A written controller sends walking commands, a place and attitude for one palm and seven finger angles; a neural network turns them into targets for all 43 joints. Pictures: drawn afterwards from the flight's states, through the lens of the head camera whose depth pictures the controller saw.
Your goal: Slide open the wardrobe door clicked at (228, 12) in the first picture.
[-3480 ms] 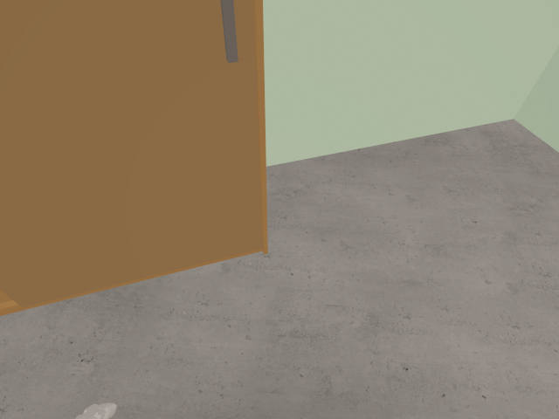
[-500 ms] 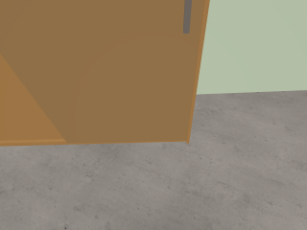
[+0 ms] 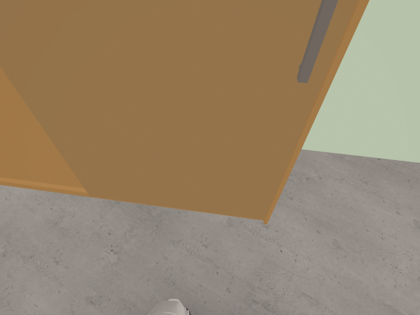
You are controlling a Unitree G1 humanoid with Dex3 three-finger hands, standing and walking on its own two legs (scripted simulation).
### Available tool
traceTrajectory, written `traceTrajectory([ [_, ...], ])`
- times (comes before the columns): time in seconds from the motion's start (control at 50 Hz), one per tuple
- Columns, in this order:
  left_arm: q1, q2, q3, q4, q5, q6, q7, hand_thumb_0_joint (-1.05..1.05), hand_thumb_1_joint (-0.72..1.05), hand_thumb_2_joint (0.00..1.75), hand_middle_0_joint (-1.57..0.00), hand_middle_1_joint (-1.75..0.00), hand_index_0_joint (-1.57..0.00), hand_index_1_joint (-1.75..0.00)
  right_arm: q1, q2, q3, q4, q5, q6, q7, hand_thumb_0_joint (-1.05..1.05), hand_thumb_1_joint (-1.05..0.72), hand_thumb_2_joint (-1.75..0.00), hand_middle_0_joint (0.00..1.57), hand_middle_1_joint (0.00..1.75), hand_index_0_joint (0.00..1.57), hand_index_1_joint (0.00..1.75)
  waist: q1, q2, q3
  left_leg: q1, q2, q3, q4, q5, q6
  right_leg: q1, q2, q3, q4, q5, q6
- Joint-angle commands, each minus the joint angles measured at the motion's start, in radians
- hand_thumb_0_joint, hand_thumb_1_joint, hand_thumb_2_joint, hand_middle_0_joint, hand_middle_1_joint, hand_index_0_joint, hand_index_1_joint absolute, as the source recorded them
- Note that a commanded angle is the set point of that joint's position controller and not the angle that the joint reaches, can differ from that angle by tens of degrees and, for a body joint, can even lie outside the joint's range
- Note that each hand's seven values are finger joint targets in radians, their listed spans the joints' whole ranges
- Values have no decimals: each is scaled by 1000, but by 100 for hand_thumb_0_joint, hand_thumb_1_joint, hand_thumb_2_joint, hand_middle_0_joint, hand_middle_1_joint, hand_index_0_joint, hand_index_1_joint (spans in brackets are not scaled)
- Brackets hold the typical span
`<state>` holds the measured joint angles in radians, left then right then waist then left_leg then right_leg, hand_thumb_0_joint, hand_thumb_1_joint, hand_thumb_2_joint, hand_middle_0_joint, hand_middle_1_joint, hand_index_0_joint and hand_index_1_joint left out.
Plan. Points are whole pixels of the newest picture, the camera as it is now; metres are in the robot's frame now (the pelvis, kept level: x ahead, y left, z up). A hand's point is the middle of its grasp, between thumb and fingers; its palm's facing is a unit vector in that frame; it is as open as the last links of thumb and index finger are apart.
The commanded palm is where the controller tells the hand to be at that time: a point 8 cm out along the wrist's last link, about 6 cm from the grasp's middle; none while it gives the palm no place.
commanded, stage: take the last steps up to it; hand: right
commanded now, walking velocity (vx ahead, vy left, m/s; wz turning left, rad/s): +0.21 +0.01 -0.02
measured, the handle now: (319, 22) +0.64 -0.13 +0.25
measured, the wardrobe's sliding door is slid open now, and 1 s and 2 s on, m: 0.00 0.00 0.00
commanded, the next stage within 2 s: come to a stop and stand still in 0.14 s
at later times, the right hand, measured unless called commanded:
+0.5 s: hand out of the picture +0.14 -0.18 -0.19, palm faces +0.09 +0.98 -0.17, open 7.3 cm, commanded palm none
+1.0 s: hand out of the picture +0.16 -0.16 -0.17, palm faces +0.09 +0.96 -0.26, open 7.4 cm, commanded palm none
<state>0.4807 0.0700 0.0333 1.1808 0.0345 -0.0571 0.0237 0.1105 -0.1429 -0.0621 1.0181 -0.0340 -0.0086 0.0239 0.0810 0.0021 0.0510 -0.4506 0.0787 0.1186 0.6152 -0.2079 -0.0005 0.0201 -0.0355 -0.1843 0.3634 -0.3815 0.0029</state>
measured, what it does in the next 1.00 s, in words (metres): walks ahead: left foot, then right foot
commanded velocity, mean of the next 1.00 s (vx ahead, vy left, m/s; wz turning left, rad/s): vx -0.03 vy -0.02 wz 0.00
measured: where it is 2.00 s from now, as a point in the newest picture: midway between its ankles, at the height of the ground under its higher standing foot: outside the picture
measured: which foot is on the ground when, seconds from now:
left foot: up 0.00-0.02, down 0.04-0.42, up 0.44-0.74, down 0.76-1.00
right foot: down 0.00-0.04, up 0.06-0.36, down 0.38-0.76, up 0.78-1.00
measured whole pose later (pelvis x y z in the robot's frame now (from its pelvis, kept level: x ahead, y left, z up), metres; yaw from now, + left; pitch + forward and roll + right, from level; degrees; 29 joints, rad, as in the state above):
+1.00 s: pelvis +0.10 +0.04 -0.02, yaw -5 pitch -3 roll +2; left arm 0.31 0.25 0.08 0.89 0.03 0.05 -0.01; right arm 0.28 -0.21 -0.03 0.88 -0.04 0.02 -0.04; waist 0.03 -0.02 0.00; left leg -0.27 0.03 0.10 0.66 -0.33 0.00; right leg -0.35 -0.02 -0.05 0.73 -0.37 -0.01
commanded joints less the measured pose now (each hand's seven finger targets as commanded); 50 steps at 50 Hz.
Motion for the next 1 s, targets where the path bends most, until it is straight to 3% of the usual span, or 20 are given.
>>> traceTrajectory([
  [0.0,45,130,29,-42,-23,-15,-5,0,90,90,-20,-30,-20,-30,338,-166,-41,46,-4,-59,-25,0,-90,-90,20,30,20,30,-192,110,-155,599,143,-181,-163,76,111,-373,-117,26,465,396,-40],
  [0.02,44,90,14,-83,-28,-16,-6,0,90,90,-20,-30,-20,-30,438,-263,-61,72,9,-63,-34,0,-90,-90,20,30,20,30,-190,277,-228,736,383,-531,-263,235,214,-592,13,32,775,-184,-2],
  [0.04,-20,121,21,-91,-27,-5,-4,0,90,90,-20,-30,-20,-30,395,-258,-60,66,20,-61,-38,0,-90,-90,20,30,20,30,-197,199,-212,615,395,-542,-320,119,245,-611,-32,151,900,-187,-16],
  [0.1,-99,81,28,-105,-10,11,-11,0,90,90,-20,-30,-20,-30,196,-111,-20,24,15,-64,-48,0,-90,-90,20,30,20,30,-104,18,-30,322,279,-276,-375,149,182,-596,-118,171,867,17,-4],
  [0.14,-58,62,24,-96,-4,29,-12,0,90,90,-20,-30,-20,-30,181,-62,-10,19,4,-75,-52,0,-90,-90,20,30,20,30,-59,72,-33,244,239,-151,-370,303,165,-531,-122,146,751,26,18],
  [0.26,-158,62,1,-136,-12,33,-22,0,90,90,-20,-30,-20,-30,178,-104,5,27,9,-61,-48,0,-90,-90,20,30,20,30,-74,122,-39,277,163,-64,-301,526,146,-418,-55,77,356,107,38],
  [0.32,-158,109,-5,-127,-20,32,-10,0,90,90,-20,-30,-20,-30,156,-128,10,29,18,-38,-60,0,-90,-90,20,30,20,30,-55,109,-80,290,115,-27,-184,535,84,-237,-42,90,115,344,40],
  [0.36,-151,206,18,-141,-20,28,-2,0,90,90,-20,-30,-20,-30,214,-105,14,18,22,-15,-68,0,-90,-90,20,30,20,30,-65,-73,-116,172,52,-16,-92,252,2,-56,-185,186,121,948,-26],
  [0.4,-181,269,31,-153,-27,44,16,0,90,90,-20,-30,-20,-30,263,-106,15,11,24,13,-74,0,-90,-90,20,30,20,30,-70,-313,-106,117,-20,-11,120,-264,-40,-43,-343,308,59,1278,-156],
  [0.44,-220,279,39,-172,-17,59,32,0,90,90,-20,-30,-20,-30,226,-129,-3,2,22,31,-74,0,-90,-90,20,30,20,30,-59,-239,-94,65,-26,-113,379,-420,-32,-102,-368,317,32,1174,-213],
  [0.52,-303,281,59,-226,-12,71,29,0,90,90,-20,-30,-20,-30,213,-113,-22,-30,17,42,-63,0,-90,-90,20,30,20,30,-68,-103,-147,-33,-41,-135,511,-326,-42,-74,-331,242,54,977,-201],
  [0.68,-371,265,72,-251,-3,82,1,0,90,90,-20,-30,-20,-30,261,-59,-15,-54,13,46,-52,0,-90,-90,20,30,20,30,-92,-216,-110,190,-36,-49,156,-237,-20,-337,-268,261,-58,161,-146],
  [0.7,-412,336,63,-331,-4,60,15,0,90,90,-20,-30,-20,-30,337,-231,20,-101,-10,14,-44,0,-90,-90,20,30,20,30,-171,3,-69,244,-51,-79,-150,-148,-36,-329,-167,253,86,158,-83],
  [0.72,-394,269,74,-357,-10,59,2,0,90,90,-20,-30,-20,-30,325,-197,-9,-128,-6,8,-43,0,-90,-90,20,30,20,30,-168,243,-104,197,62,-219,-288,-44,-5,-422,-54,146,318,-5,-16],
  [0.74,-355,201,55,-386,-11,68,-12,0,90,90,-20,-30,-20,-30,228,-272,-6,-169,-15,-2,-57,0,-90,-90,20,30,20,30,-113,363,-103,192,203,-408,-317,-55,79,-504,25,155,451,-111,5],
  [0.76,-355,204,57,-399,-12,78,-25,0,90,90,-20,-30,-20,-30,176,-283,-5,-201,-14,-3,-59,0,-90,-90,20,30,20,30,-91,173,-109,92,204,-386,-307,-244,121,-433,12,189,530,-91,-3],
  [0.8,-327,244,67,-402,-7,86,-38,0,90,90,-20,-30,-20,-30,136,-306,-27,-226,2,-29,-72,0,-90,-90,20,30,20,30,-72,191,-81,186,204,-440,-308,-193,131,-575,18,224,683,16,-20],
  [0.88,-282,195,51,-405,-10,90,-43,0,90,90,-20,-30,-20,-30,125,-265,-30,-226,-9,-9,-86,0,-90,-90,20,30,20,30,-70,129,60,94,235,-341,-299,-194,161,-541,-17,188,547,-20,-4],
  [0.94,-169,176,39,-368,-10,78,-38,0,90,90,-20,-30,-20,-30,133,-262,-22,-226,-3,12,-77,0,-90,-90,20,30,20,30,-59,115,24,35,180,-268,-278,-248,119,-306,26,115,284,33,-9],
  [0.98,-109,218,37,-344,-4,69,-29,0,90,90,-20,-30,-20,-30,138,-215,-5,-223,7,26,-68,0,-90,-90,20,30,20,30,-46,-17,35,-40,68,-177,-195,-338,59,-226,-24,208,121,-11,-41],
])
